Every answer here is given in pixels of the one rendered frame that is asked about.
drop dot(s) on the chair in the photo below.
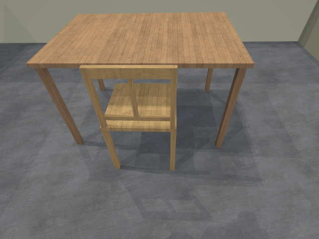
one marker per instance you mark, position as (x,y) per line
(135,106)

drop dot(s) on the table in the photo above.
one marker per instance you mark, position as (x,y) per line
(186,39)

